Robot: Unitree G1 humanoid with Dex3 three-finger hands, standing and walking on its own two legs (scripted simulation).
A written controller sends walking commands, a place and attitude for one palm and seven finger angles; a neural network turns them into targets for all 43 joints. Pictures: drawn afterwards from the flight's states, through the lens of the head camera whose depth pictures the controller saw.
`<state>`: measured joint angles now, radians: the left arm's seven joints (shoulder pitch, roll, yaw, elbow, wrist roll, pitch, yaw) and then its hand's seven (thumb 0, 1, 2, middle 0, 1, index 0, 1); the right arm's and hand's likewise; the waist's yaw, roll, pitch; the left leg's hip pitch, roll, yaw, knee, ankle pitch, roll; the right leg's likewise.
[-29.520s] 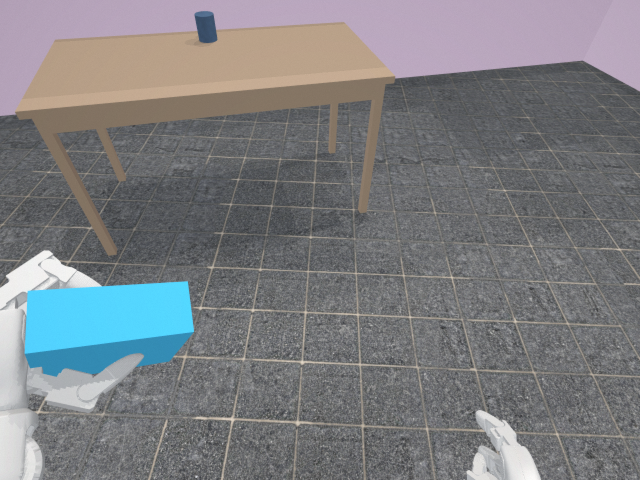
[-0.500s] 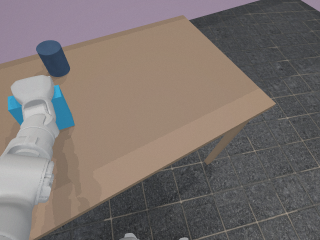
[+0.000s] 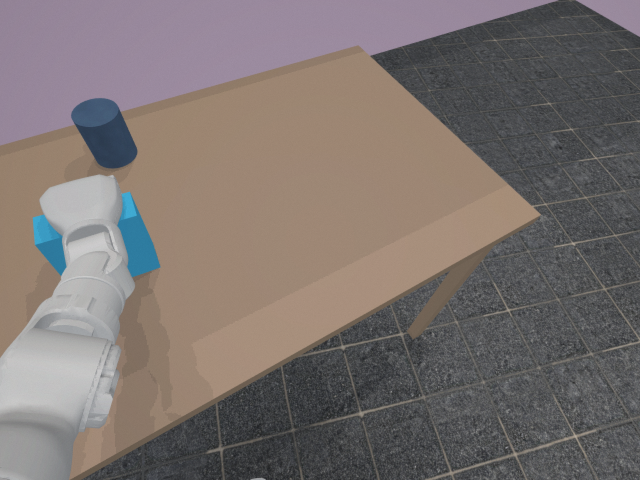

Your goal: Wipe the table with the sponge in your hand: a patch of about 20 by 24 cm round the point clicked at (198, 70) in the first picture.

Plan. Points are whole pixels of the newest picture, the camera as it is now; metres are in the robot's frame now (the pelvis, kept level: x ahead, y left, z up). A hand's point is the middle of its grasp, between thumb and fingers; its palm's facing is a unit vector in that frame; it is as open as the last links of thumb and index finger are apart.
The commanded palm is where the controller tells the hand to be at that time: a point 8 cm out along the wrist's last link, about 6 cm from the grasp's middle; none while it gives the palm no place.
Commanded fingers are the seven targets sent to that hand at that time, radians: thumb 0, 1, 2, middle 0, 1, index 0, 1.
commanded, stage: wipe back along the middle lane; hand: left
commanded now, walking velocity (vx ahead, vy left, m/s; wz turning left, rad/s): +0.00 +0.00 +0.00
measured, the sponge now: (108, 253) +0.43 +0.30 -0.04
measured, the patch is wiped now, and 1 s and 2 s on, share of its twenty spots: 0.65 0.75 0.90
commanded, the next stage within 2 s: slide across to the third lane in 1.30 s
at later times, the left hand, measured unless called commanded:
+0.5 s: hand (112, 249) +0.41 +0.27 +0.00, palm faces -0.08 +0.01 -1.00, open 9.3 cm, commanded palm +0.37 +0.23 +0.03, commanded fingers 0.00 0.10 1.30 -1.20 -1.60 -1.20 -1.60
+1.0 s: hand (125, 280) +0.37 +0.24 +0.01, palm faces -0.06 -0.02 -1.00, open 9.3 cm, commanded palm +0.32 +0.22 +0.03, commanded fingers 0.00 0.10 1.30 -1.20 -1.60 -1.20 -1.60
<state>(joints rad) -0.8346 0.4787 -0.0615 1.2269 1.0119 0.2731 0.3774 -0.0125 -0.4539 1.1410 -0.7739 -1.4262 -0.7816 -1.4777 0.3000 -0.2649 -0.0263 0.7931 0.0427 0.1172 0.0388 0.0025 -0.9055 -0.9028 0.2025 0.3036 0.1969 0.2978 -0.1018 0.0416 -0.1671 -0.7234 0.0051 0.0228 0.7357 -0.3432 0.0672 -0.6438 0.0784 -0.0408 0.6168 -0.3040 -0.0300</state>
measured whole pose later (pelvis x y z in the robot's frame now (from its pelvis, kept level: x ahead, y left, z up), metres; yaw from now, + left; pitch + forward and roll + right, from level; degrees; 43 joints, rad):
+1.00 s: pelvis +0.00 +0.00 +0.01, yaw +1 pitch +12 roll -2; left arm -0.52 0.24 -0.24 0.89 0.97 0.45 0.41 -0.01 -0.43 1.12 -0.75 -1.44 -0.76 -1.49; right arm 0.16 -0.24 -0.02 0.72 0.06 0.21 0.03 0.00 -0.91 -0.90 0.20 0.30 0.20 0.30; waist 0.01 0.04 -0.18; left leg -0.53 -0.02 0.02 0.65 -0.32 0.07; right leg -0.46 0.05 -0.04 0.57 -0.31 -0.03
